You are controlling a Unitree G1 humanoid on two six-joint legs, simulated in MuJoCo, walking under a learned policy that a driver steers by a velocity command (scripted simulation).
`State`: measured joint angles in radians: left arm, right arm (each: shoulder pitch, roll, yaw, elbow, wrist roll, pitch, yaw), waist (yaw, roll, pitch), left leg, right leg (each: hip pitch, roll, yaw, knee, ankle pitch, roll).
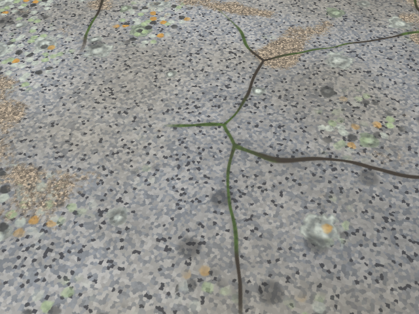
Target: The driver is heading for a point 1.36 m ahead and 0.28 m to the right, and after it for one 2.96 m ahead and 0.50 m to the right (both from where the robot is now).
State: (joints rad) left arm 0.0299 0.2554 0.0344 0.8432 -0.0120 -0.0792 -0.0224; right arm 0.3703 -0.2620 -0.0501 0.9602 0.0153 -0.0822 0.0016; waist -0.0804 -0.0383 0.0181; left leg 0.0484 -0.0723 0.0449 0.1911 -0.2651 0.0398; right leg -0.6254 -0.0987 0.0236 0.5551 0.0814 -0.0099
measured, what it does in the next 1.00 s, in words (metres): walks ahead: right foot, then left foot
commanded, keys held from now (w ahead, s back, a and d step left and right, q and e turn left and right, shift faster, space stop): w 0.48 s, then w+e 0.52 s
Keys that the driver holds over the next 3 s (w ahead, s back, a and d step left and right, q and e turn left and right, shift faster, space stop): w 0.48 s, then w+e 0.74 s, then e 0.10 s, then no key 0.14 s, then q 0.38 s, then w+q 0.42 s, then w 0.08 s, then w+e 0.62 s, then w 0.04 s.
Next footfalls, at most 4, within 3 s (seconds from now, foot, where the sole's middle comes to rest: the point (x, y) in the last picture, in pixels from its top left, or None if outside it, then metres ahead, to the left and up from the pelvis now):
0.08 right None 0.24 -0.13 -0.78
0.64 left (172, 295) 0.55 0.11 -0.78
1.16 right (254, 225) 0.78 -0.19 -0.78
1.62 left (222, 169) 1.05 -0.10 -0.78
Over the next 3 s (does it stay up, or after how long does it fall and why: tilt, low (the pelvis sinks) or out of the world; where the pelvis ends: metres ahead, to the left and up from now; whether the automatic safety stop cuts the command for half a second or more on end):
stays up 1.35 -0.19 -0.03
